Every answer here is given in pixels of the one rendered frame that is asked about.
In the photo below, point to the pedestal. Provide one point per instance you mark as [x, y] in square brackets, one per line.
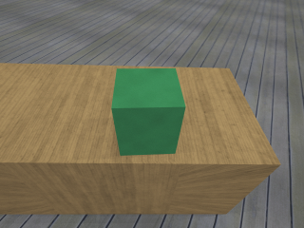
[59, 153]

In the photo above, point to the carton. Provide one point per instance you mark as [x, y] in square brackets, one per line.
[148, 110]

